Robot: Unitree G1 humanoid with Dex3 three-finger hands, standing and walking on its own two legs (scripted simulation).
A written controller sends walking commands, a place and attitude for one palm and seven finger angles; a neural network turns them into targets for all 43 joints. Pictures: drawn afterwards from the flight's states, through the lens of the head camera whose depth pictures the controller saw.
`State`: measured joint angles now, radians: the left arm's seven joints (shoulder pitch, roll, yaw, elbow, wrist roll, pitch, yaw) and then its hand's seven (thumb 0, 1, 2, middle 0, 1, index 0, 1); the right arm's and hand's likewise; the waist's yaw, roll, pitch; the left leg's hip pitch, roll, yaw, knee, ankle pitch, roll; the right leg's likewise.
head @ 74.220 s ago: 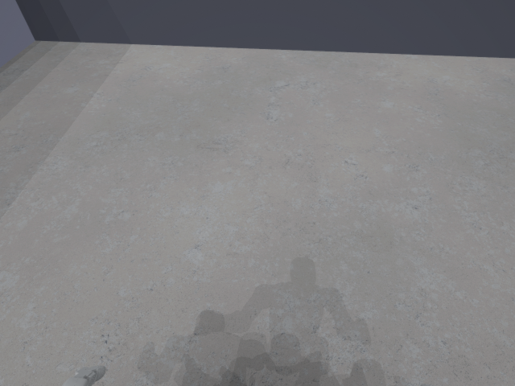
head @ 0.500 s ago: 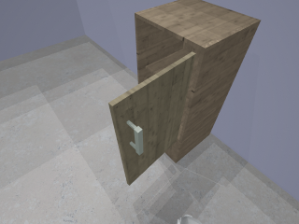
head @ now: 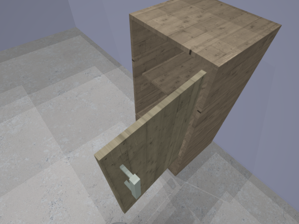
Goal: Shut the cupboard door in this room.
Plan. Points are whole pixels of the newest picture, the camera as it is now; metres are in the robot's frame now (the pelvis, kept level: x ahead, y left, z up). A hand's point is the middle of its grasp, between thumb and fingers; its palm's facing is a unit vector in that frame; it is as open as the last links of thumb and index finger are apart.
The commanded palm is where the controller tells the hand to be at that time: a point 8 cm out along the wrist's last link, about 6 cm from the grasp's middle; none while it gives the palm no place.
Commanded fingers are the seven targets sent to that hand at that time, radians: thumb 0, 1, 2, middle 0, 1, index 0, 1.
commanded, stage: come to a stop and stand still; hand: left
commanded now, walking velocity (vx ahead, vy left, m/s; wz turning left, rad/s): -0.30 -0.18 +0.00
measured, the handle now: (130, 182) +0.23 +0.07 -0.03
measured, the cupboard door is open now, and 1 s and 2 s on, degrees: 95 95 95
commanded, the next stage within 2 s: look again from close up in 1.80 s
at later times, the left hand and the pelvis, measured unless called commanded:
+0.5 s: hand out of the picture +0.04 +0.14 -0.15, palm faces +0.01 -0.97 -0.26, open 7.4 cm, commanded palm none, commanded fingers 0.00 0.90 0.90 -0.20 -0.30 -0.20 -0.30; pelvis -0.03 -0.05 +0.00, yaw -2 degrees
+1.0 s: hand out of the picture -0.06 +0.08 -0.16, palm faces +0.07 -0.98 -0.17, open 7.3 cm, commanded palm none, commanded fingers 0.00 0.90 0.90 -0.20 -0.30 -0.20 -0.30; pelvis -0.03 -0.07 +0.01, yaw -1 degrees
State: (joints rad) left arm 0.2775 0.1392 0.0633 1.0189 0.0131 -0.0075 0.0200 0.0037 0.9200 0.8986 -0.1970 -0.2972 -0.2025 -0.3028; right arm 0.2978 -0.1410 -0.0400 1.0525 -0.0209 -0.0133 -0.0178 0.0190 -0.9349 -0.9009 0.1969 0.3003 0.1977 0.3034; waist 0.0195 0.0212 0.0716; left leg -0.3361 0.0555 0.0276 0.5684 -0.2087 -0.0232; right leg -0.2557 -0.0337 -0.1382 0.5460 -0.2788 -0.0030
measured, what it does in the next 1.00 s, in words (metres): steps on the spot: right foot, then left foot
